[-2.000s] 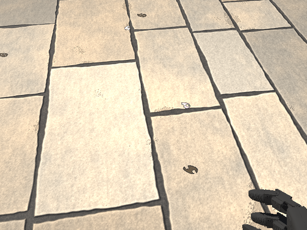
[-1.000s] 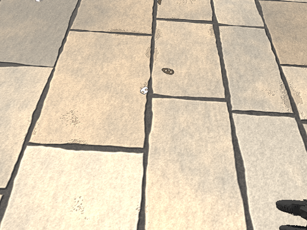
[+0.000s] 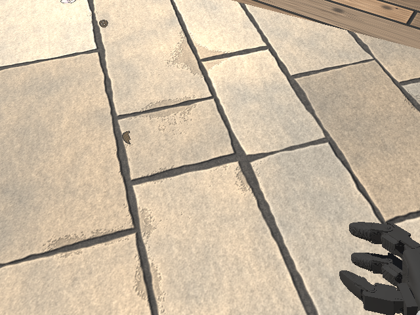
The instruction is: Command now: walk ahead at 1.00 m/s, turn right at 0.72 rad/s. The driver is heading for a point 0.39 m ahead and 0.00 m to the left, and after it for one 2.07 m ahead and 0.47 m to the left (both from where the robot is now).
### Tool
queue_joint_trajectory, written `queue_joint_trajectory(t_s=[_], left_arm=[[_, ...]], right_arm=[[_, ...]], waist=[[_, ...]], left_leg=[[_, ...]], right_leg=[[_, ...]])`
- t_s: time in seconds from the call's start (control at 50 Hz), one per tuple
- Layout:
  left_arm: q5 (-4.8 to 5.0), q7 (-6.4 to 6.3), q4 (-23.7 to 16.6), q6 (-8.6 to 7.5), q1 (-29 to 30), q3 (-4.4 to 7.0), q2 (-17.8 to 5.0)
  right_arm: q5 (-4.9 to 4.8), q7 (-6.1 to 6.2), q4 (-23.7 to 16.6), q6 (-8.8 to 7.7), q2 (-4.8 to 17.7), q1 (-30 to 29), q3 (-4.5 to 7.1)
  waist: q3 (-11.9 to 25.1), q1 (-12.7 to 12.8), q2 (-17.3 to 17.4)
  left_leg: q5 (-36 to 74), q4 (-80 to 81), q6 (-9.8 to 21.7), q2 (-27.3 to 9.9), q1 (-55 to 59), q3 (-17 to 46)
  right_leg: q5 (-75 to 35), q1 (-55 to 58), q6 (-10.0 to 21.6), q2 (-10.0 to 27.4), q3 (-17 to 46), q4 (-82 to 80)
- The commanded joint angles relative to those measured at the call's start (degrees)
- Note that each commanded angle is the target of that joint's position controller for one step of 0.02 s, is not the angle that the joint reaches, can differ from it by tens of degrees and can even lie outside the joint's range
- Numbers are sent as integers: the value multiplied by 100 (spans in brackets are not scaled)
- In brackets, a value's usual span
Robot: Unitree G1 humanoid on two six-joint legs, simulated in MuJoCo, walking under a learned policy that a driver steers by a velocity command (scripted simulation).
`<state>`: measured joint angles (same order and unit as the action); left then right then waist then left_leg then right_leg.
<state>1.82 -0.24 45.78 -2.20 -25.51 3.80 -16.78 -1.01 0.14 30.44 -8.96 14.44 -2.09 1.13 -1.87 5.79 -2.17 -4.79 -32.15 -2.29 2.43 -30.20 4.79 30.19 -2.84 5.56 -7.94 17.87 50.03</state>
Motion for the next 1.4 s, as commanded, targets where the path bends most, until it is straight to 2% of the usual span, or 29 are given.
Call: queue_joint_trajectory(t_s=[0.02, 0.06, 0.1, 0.14, 0.2, 0.24, 0.32, 0.36, 0.38, 0.4, 0.42, 0.44, 0.48, 0.54, 0.74, 0.76, 0.78, 0.8, 0.82, 0.84, 0.88, 1.0, 1.14, 1.2, 1.22, 1.24, 1.26, 1.28, 1.4], left_arm=[[202, -29, -659, -107, -67, -169, -311], [-93, 19, -918, -186, 1200, -137, -453], [-18, 98, -1064, -189, 1359, -161, -170], [78, 133, -1065, -117, 1292, -217, 7], [-122, 202, -1297, -173, 1824, -315, 10], [-288, 309, -1446, -358, 2334, -366, -18], [-261, 370, -1477, -509, 2530, -137, -501], [-361, 256, -1223, -488, 1553, 35, -754], [-460, 156, -1110, -440, 801, 120, -1020], [-626, 86, -1143, -339, 503, 127, -1416], [-572, 130, -1318, -243, 519, 72, -1291], [-405, 143, -1351, -145, 949, 80, -1088], [-214, 75, -1157, -60, 1514, -66, -442], [-340, 38, -1042, -85, 2278, -11, -395], [16, -37, -624, 19, 2669, 267, -861], [37, -30, -529, 73, 2519, 252, -746], [-56, -2, -425, 156, 2201, 230, -597], [-303, -4, -634, 236, 2026, 187, -503], [-351, -50, -785, 243, 2319, 186, -604], [-214, -74, -814, 220, 2515, 218, -731], [-231, -149, -638, 183, 2409, 269, -821], [-174, -84, -389, 235, 2254, 146, -464], [-151, 4, -365, 230, 2153, 99, -520], [-199, 78, -266, 144, 1792, 57, -394], [-302, 85, -273, 120, 1719, 68, -549], [-395, 48, -330, 115, 1712, 147, -1010], [-410, 34, -256, 123, 1967, 95, -871], [-387, 30, -387, 99, 2289, 9, -567], [-296, -4, -237, 53, 1918, -73, -507]], right_arm=[[34, -22, 305, 119, 980, 2724, 500], [191, -26, 570, 235, 814, 2407, 432], [264, -77, 780, 197, 573, 2172, 336], [91, -153, 948, 188, 308, 2046, 250], [-9, -124, 1094, 150, 708, 1946, 322], [-44, -73, 1129, 175, 938, 1906, 366], [-86, -11, 1446, 259, 1354, 2731, 459], [-88, 9, 1405, 378, 1434, 2629, 459], [-11, 32, 1212, 399, 1281, 2520, 412], [120, 33, 1195, 440, 273, 3557, 146], [-27, 44, 1312, 467, 466, 4303, 103], [-163, 72, 1165, 544, 848, 3698, 227], [-69, 225, 1026, 765, 945, 2864, 324], [-74, 243, 882, 1123, 512, 2980, 322], [42, -141, 411, 1339, 951, 1911, 576], [87, -102, 430, 1330, 1061, 1992, 649], [129, -26, 461, 1298, 1452, 2256, 792], [113, 53, 206, 1240, 2192, 2107, 914], [280, -42, 91, 1032, 2102, 2170, 840], [245, -97, 65, 883, 1967, 2013, 803], [27, 1, -48, 867, 1557, 1449, 681], [144, 225, -186, 995, 1263, 1338, 505], [176, 83, -98, 1085, 1119, 1180, 410], [95, 57, 5, 1093, 914, 1026, 317], [123, 59, 78, 1062, 789, 1206, 281], [222, 52, 73, 1013, 614, 1500, 235], [229, 49, 8, 984, 643, 1425, 250], [251, 76, 109, 978, 858, 1281, 303], [236, 45, 304, 1078, 652, 1075, 282]], waist=[[2195, -1385, 2150], [624, -1366, 364], [129, -935, 515], [-46, -642, 617], [-601, -455, 409], [-717, -546, 192], [-176, -586, 560], [486, 100, 773], [1078, 471, 672], [2316, -66, -1193], [3716, -130, -1595], [3247, -172, -1095], [1652, -372, -389], [807, -949, -720], [602, -992, -118], [547, -999, 140], [335, -1014, 1127], [45, -672, 2747], [793, -875, 2105], [763, -862, 1503], [714, -595, 831], [1129, -619, 731], [764, -783, 1052], [692, -507, 981], [700, -560, 728], [792, -859, -327], [584, -994, -1022], [459, -897, -790], [263, -638, -301]], left_leg=[[-4315, 1405, 1438, -2424, 5988, 4497], [-2147, 1545, 1187, -1822, 4142, 2700], [-1334, 1833, 1271, -1596, 3079, 1991], [-1189, 2061, 1371, -1563, 2606, 1598], [-122, 2440, 1497, -1625, 2049, 1127], [1276, 2492, 1239, -1116, 1245, 351], [2024, 2055, 917, -1220, 2040, 408], [2944, 498, 476, -936, 2121, 252], [1867, -926, 168, -584, 1218, 200], [-3127, -3657, -223, 87, -194, -137], [-3629, -4969, -218, 64, -230, 720], [-3222, -5238, -268, -275, -705, 396], [-2546, -4787, -356, -663, -1132, -106], [-2371, -3950, -394, -974, -129, -215], [-428, -651, 469, -678, 1349, -854], [-333, -343, 643, -533, 1601, -826], [1238, 290, 970, -768, 2032, -78], [2352, 965, 1868, -1811, 2560, 2247], [1008, 1408, 2356, -2131, 2554, 3215], [344, 1565, 2173, -2035, 2536, 2877], [-55, 1392, 1603, -1707, 2389, 2230], [1169, 1074, 1472, -1337, 2108, 1390], [288, 1009, 1541, -1320, 1661, 1723], [201, 728, 1227, -1047, 1469, 1659], [-199, 531, 931, -804, 1259, 1497], [-1151, -231, 569, -185, 953, 893], [-1847, -180, 302, 86, 976, 332], [-1678, -202, 185, -97, 1318, 274], [-512, 451, 301, -227, 1824, 343]], right_leg=[[-541, -4545, -225, 752, -746, 3397], [-1011, -4442, -192, 1003, -1117, 2941], [-1091, -4048, -129, 1275, -1014, 2472], [-901, -4008, -116, 1397, -973, 2045], [-1812, -4263, -242, 1566, -1050, 902], [-2966, -3043, -320, 1288, -1577, -640], [-3992, -1525, -373, 691, -1570, -1894], [-4279, -217, -224, 623, -1654, -2142], [-5506, 1148, -85, 1334, -1224, -1765], [-8220, 2788, 739, 3410, 560, -1170], [-8118, 3000, 1263, 3798, 1707, -1524], [-6688, 2368, 1292, 3508, 1187, -1945], [-5640, 783, 973, 2908, -47, -2377], [-4649, -1228, 822, 2773, -1099, -3240], [-2728, -1156, 125, 2753, -2642, -2728], [-2298, -1227, -116, 2546, -2797, -2173], [-1397, -1758, -508, 2042, -3114, -872], [910, -3461, -1066, 999, -3095, 1061], [956, -3809, -981, 678, -1690, 1984], [459, -3987, -789, 744, -1389, 2104], [-473, -3972, -640, 965, -1213, 1655], [-1130, -2898, -943, 846, -1398, 547], [-984, -2027, -913, 870, -1527, -789], [-2049, -1123, -680, 839, -1677, -2450], [-2610, -708, -519, 1168, -1377, -2742], [-3554, -429, -121, 2061, -489, -2882], [-3228, -1071, 555, 2503, 90, -3100], [-2747, -1322, 556, 2361, -31, -3187], [-1240, -1412, -232, 1476, -965, -3054]])
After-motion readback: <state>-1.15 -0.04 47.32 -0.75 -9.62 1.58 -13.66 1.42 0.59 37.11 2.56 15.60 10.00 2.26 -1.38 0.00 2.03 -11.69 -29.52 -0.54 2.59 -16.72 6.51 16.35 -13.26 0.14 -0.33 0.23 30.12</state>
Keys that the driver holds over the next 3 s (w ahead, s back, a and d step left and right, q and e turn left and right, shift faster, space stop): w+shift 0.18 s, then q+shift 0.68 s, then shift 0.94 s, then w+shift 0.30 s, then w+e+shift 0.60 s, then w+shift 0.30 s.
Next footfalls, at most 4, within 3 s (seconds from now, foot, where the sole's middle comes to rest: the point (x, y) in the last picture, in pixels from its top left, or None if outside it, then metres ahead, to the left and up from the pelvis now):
0.38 right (292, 293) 0.53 -0.16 -0.75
0.78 left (202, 284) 0.54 0.12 -0.75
1.22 right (274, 264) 0.62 -0.10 -0.75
2.14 left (170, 263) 0.59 0.23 -0.75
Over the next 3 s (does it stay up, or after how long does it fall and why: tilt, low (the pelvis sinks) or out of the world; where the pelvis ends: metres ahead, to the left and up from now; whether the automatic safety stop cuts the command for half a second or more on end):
stays up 1.19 0.31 0.02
